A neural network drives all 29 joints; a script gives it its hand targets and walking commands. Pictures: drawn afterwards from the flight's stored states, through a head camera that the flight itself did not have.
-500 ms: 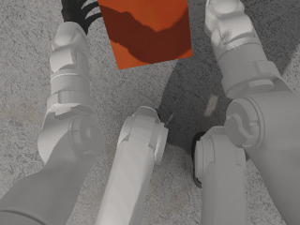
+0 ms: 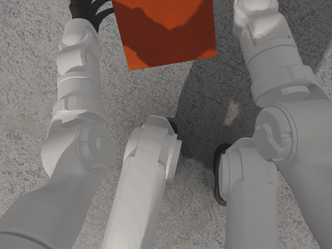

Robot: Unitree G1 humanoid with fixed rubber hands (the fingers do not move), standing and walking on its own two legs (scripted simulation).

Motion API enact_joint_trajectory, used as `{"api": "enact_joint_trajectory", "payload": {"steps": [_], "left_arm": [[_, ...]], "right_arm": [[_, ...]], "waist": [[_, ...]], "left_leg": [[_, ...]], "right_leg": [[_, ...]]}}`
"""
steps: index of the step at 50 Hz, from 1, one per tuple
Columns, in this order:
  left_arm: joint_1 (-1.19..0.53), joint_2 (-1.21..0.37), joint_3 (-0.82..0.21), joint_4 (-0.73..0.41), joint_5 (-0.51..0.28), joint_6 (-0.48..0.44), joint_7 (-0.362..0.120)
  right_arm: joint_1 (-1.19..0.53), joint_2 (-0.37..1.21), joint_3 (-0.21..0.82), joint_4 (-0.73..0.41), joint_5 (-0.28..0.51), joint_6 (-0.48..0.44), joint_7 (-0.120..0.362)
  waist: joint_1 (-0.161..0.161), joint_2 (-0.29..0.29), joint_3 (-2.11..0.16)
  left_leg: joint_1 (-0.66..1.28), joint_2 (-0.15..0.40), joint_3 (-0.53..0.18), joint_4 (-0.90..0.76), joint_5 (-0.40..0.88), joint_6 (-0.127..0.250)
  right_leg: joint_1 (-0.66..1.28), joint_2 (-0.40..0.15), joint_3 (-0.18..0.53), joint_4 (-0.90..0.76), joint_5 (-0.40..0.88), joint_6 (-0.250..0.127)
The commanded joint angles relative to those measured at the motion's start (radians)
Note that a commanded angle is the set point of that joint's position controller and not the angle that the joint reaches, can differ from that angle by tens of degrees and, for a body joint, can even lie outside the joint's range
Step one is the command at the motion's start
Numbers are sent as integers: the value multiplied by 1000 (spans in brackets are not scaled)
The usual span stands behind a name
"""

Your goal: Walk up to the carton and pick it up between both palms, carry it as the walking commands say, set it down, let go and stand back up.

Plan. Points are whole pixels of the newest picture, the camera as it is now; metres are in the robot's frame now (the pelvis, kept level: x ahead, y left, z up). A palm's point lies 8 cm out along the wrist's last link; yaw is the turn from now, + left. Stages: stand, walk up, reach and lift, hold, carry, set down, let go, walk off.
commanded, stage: set down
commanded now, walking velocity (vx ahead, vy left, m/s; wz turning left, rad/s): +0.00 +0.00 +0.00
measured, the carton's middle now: (165, 3) +0.54 +0.16 -0.28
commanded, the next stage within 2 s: none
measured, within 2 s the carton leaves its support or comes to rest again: rests again in 0.38 s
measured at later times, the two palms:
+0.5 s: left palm (97, 31) +0.45 +0.27 -0.20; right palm out of the picture +0.55 +0.00 -0.20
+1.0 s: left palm (93, 46) +0.42 +0.29 -0.22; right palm (246, 8) +0.54 -0.01 -0.22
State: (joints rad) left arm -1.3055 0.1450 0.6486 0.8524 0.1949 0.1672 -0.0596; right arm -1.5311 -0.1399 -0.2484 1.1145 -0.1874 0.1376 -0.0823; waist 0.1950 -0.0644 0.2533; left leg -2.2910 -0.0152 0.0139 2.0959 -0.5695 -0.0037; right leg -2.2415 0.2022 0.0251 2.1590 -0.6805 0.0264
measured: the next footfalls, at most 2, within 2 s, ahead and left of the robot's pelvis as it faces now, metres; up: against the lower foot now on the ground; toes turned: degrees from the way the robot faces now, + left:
none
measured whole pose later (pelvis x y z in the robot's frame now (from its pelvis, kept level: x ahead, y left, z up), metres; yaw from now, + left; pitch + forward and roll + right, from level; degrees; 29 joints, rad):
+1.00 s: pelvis -0.02 +0.00 -0.02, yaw +0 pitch +36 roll +2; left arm -1.37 0.24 0.46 1.15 -0.01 0.03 0.05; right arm -1.58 -0.29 0.04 1.21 0.07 0.12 -0.09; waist 0.22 -0.03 0.44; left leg -2.25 0.03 0.05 2.15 -0.52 0.03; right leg -2.22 0.14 0.00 2.22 -0.63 0.00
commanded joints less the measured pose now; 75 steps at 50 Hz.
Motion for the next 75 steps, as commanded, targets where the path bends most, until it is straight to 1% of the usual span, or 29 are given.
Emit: {"api": "enact_joint_trajectory", "payload": {"steps": [1, 5, 8, 16, 17, 21, 23, 29, 33, 36, 38, 40, 41, 43, 45, 50, 52, 54, 57, 59, 62, 66, 68, 70, 72, 75], "left_arm": [[-275, -511, -245, 109, -20, 43, -154], [-278, -507, -252, 105, -29, 39, -154], [-280, -500, -253, 100, -31, 35, -152], [-317, -488, -279, 60, -60, 14, -142], [-325, -484, -286, 52, -64, 10, -139], [-364, -488, -321, 16, -105, -9, -128], [-361, -462, -322, 24, -114, -14, -121], [-356, -342, -305, 49, -129, -32, -91], [-341, -229, -279, 89, -136, -57, -55], [-316, -105, -250, 121, -148, -80, -14], [-295, 2, -227, 141, -158, -99, 21], [-253, 150, -184, 169, -161, -122, 67], [-238, 202, -165, 183, -161, -132, 85], [-231, 257, -147, 202, -170, -146, 105], [-249, 283, -155, 200, -188, -159, 115], [-314, 287, -246, 174, -282, -182, 116], [-326, 293, -277, 182, -318, -185, 116], [-323, 309, -295, 201, -343, -185, 118], [-303, 333, -302, 236, -355, -183, 124], [-299, 338, -308, 239, -363, -181, 129], [-306, 330, -322, 180, -383, -176, 139], [-315, 350, -350, 23, -428, -152, 165], [-299, 368, -361, -10, -437, -124, 179], [-285, 364, -354, -27, -422, -94, 190], [-296, 365, -350, -58, -406, -76, 198], [-315, 324, -374, -70, -392, -52, 200]], "right_arm": [[-145, 611, 171, 91, 16, 38, 157], [-144, 610, 179, 88, 22, 36, 158], [-146, 611, 189, 83, 28, 35, 159], [-189, 616, 235, 32, 71, 21, 160], [-200, 620, 245, 25, 81, 18, 161], [-254, 615, 287, -31, 122, 2, 156], [-260, 594, 295, -29, 134, 2, 152], [-281, 458, 282, -25, 154, -4, 131], [-309, 336, 282, -20, 175, -14, 107], [-322, 198, 275, -21, 195, -24, 77], [-327, 86, 274, -24, 213, -31, 52], [-320, -68, 267, -24, 226, -37, 18], [-327, -117, 269, -25, 234, -39, 6], [-339, -163, 278, -15, 243, -37, -6], [-342, -180, 286, -1, 253, -37, -9], [-377, -217, 314, -38, 290, -48, -12], [-395, -230, 333, -52, 312, -51, -12], [-399, -248, 342, -50, 327, -50, -12], [-383, -271, 342, -32, 342, -46, -9], [-378, -275, 345, -35, 352, -44, -7], [-383, -268, 355, -104, 371, -40, -10], [-395, -285, 368, -243, 390, -15, -35], [-387, -314, 355, -260, 387, 10, -51], [-384, -325, 335, -271, 380, 37, -59], [-388, -350, 292, -271, 364, 48, -62], [-379, -360, 253, -213, 345, 55, -52]], "waist": [[79, -145, -753], [77, -148, -753], [83, -150, -751], [107, -147, -781], [114, -148, -786], [128, -146, -820], [136, -146, -819], [141, -141, -808], [149, -146, -797], [148, -143, -797], [153, -143, -804], [163, -150, -802], [173, -151, -801], [180, -151, -807], [178, -141, -831], [139, -118, -890], [133, -122, -901], [132, -130, -902], [139, -131, -901], [143, -130, -911], [149, -126, -1000], [150, -143, -1292], [145, -142, -1398], [155, -108, -1423], [140, -72, -1372], [108, -5, -1265]], "left_leg": [[475, -57, -20, -125, 441, -10], [480, -56, -22, -118, 450, -10], [483, -55, -23, -112, 458, -10], [502, -51, -21, -92, 494, -7], [511, -50, -21, -89, 502, -6], [536, -48, -18, -73, 543, -6], [534, -45, -14, -67, 534, -8], [518, -34, -10, -69, 485, -12], [509, -23, -9, -71, 446, -13], [516, -13, -10, -76, 424, -17], [526, -5, -9, -81, 415, -20], [533, 4, -8, -84, 410, -23], [534, 7, -9, -85, 409, -23], [531, 14, -11, -86, 413, -24], [536, 19, -13, -86, 428, -24], [569, 29, -22, -78, 479, -27], [586, 32, -27, -73, 488, -28], [599, 35, -32, -69, 486, -29], [622, 39, -36, -69, 468, -29], [640, 40, -38, -73, 464, -28], [714, 35, -36, -81, 501, -25], [889, 17, -15, -93, 587, -27], [958, 5, -2, -114, 558, -27], [982, -1, 12, -128, 550, -29], [991, -7, 2, -154, 500, -31], [969, -8, -12, -194, 413, -39]], "right_leg": [[217, -18, 0, -176, 326, -16], [217, -20, 0, -168, 335, -15], [212, -21, 1, -163, 339, -15], [221, -20, 7, -140, 371, -15], [220, -20, 8, -136, 375, -14], [233, -20, 12, -120, 406, -16], [242, -25, 15, -119, 394, -15], [263, -40, 15, -116, 349, -16], [285, -54, 17, -115, 309, -13], [311, -67, 17, -114, 284, -8], [335, -77, 17, -113, 272, -3], [353, -89, 19, -115, 260, 4], [360, -94, 21, -114, 255, 7], [364, -102, 28, -112, 252, 7], [372, -108, 35, -110, 263, 4], [382, -120, 29, -91, 303, -3], [376, -127, 24, -82, 298, -2], [372, -134, 21, -75, 282, -2], [366, -142, 17, -66, 248, -2], [372, -143, 12, -61, 236, -3], [419, -139, 2, -63, 246, -3], [585, -122, -18, -76, 303, -1], [657, -113, -27, -93, 285, -5], [667, -107, -28, -108, 269, -14], [602, -100, -31, -129, 211, -22], [511, -99, -37, -160, 151, -36]]}}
